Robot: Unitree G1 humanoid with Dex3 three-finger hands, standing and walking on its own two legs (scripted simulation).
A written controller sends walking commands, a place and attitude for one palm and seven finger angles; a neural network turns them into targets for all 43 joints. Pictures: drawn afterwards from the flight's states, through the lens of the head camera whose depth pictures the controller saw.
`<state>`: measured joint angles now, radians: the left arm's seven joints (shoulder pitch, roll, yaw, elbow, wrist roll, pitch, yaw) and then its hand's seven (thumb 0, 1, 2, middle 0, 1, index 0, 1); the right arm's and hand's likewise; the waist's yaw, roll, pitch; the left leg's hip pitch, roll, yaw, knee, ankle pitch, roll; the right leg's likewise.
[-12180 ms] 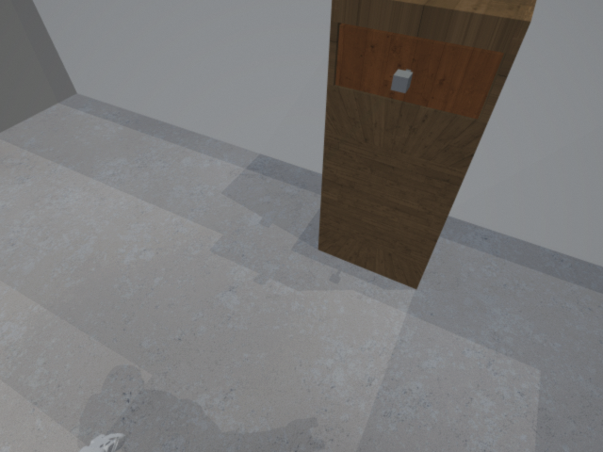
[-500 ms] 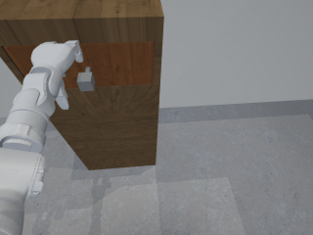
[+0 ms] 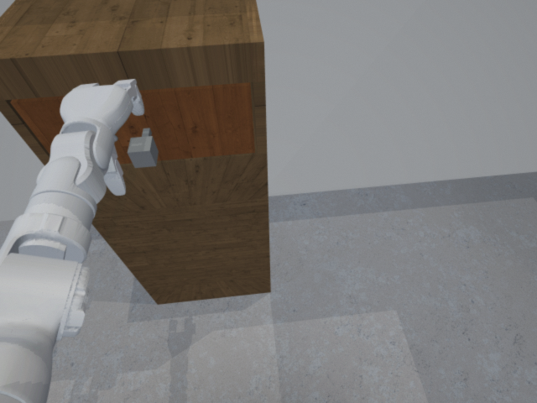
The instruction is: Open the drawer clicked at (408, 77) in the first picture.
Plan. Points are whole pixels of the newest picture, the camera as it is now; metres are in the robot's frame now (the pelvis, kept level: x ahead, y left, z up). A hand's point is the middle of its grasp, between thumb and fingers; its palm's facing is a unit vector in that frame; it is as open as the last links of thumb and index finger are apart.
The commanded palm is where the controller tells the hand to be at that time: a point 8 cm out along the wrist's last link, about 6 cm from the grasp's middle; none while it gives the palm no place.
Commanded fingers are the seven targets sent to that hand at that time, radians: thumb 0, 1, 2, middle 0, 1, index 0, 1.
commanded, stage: move the hooked fingers above the handle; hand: left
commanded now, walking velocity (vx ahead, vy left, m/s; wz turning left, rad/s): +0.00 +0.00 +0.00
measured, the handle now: (144, 144) +0.53 +0.21 +0.08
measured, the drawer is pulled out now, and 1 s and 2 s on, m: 0.00 0.00 0.00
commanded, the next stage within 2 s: lower the fingers behind the handle in 1.58 s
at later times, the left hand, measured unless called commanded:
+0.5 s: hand (118, 142) +0.47 +0.21 +0.14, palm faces -0.05 +0.00 -1.00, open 13.8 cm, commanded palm +0.46 +0.22 +0.20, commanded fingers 0.00 -0.50 0.30 -0.30 -1.20 -0.30 -1.20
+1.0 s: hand (129, 135) +0.49 +0.20 +0.14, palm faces -0.04 -0.01 -1.00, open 13.7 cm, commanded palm +0.46 +0.21 +0.20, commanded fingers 0.00 -0.50 0.30 -0.30 -1.20 -0.30 -1.20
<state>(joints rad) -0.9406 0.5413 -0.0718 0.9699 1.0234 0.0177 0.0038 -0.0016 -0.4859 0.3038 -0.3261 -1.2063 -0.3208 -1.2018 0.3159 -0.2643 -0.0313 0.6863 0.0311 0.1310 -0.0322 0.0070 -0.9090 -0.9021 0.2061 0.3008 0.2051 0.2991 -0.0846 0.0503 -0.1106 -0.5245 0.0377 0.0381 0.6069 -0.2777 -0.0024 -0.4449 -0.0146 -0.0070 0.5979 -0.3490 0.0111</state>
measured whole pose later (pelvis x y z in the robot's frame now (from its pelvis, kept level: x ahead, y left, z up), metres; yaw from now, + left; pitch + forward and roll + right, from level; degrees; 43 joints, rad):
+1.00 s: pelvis +0.00 +0.00 +0.00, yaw -1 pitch +11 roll +0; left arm -0.91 0.51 -0.10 0.92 1.01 0.04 0.00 0.00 -0.49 0.30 -0.33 -1.21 -0.33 -1.22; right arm 0.35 -0.27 -0.05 0.71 0.04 0.13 -0.03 0.01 -0.91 -0.90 0.20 0.30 0.20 0.30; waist -0.09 0.06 -0.12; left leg -0.50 0.04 0.05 0.59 -0.28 0.00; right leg -0.43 -0.01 0.01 0.59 -0.35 0.01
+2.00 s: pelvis +0.00 +0.00 +0.00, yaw -1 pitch +11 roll +0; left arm -0.96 0.58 -0.07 1.02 1.04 0.02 -0.03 0.00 -0.49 0.30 -0.33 -1.21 -0.31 -1.21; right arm 0.33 -0.27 -0.03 0.70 0.04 0.12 -0.06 0.01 -0.91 -0.90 0.21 0.30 0.20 0.30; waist -0.11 0.05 -0.11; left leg -0.52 0.05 0.04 0.60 -0.27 -0.01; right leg -0.45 0.00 0.00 0.59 -0.34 0.00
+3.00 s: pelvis -0.02 +0.01 -0.01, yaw -1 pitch +16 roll -1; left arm -0.98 0.54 -0.06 1.09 1.08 0.04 0.19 0.00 -0.49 0.30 -0.32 -1.21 -0.32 -1.33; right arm 0.36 -0.27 -0.04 0.72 0.02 0.10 -0.03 0.01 -0.91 -0.90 0.20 0.30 0.20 0.30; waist -0.13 0.04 -0.13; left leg -0.70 0.05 0.03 0.73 -0.30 0.00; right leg -0.62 0.00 0.00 0.70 -0.36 0.01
